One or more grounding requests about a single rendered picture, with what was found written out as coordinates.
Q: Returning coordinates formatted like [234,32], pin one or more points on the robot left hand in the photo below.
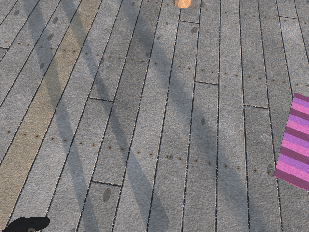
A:
[30,224]

